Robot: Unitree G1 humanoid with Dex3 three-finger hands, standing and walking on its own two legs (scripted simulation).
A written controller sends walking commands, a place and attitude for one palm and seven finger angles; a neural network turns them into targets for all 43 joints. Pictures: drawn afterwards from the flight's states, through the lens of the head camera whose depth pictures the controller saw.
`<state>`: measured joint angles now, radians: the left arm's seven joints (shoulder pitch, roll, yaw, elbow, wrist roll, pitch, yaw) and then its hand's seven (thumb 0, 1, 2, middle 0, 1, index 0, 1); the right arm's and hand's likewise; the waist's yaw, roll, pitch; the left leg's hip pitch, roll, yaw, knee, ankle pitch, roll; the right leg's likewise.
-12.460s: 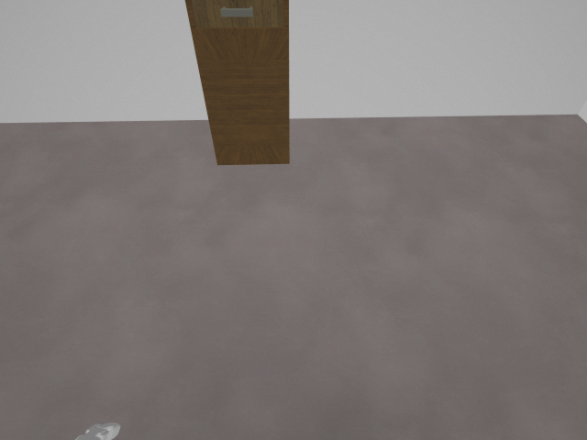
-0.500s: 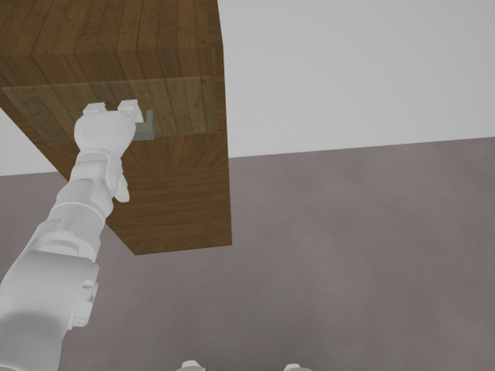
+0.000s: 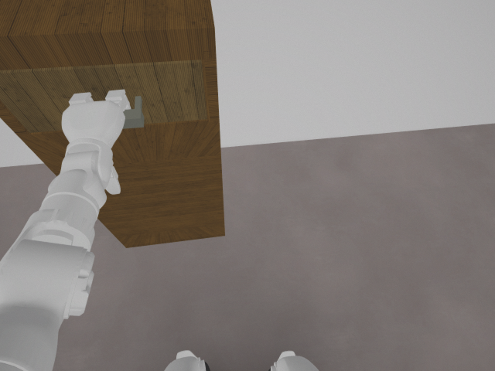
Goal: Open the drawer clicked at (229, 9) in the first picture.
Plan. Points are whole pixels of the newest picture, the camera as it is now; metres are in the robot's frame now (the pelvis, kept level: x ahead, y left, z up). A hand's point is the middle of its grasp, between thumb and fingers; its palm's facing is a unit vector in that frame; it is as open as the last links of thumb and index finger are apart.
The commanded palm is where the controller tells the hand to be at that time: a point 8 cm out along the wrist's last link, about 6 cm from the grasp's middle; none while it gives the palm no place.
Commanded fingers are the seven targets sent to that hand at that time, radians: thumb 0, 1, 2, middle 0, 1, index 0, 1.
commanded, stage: lower the fingers behind the handle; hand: left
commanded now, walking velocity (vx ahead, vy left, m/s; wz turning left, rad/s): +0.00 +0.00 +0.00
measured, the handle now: (108, 111) +0.56 +0.20 +0.05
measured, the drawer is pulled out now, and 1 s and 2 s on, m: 0.00 0.00 0.04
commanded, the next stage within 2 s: close the thumb around the handle in 0.18 s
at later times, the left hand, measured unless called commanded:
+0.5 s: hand (108, 143) +0.50 +0.20 +0.03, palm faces -0.06 -0.03 -1.00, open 12.5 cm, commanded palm +0.49 +0.20 +0.08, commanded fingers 0.00 0.17 0.59 -0.35 -1.27 -0.35 -1.27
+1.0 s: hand (107, 141) +0.51 +0.21 +0.02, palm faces -0.07 -0.03 -1.00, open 5.5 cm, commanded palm +0.49 +0.20 +0.08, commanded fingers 0.00 0.90 0.90 -0.40 -1.35 -0.40 -1.35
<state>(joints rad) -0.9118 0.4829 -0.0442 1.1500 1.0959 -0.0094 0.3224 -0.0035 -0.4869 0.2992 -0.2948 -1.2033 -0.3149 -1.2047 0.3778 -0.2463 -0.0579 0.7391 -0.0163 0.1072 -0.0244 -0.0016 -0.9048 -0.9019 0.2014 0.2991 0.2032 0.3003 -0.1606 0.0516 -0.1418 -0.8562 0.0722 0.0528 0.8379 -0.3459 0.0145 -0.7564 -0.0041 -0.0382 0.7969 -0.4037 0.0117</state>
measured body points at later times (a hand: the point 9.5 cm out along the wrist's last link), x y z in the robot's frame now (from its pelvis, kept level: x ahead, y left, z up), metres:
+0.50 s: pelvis +0.00 +0.00 +0.00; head +0.11 +0.00 +0.44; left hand +0.50 +0.20 +0.08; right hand -0.01 -0.27 -0.13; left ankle +0.02 +0.11 -0.70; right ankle -0.02 -0.13 -0.70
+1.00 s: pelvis +0.01 +0.00 +0.00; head +0.12 +0.00 +0.44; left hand +0.51 +0.21 +0.08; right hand -0.01 -0.27 -0.12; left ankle +0.02 +0.11 -0.70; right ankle -0.02 -0.13 -0.70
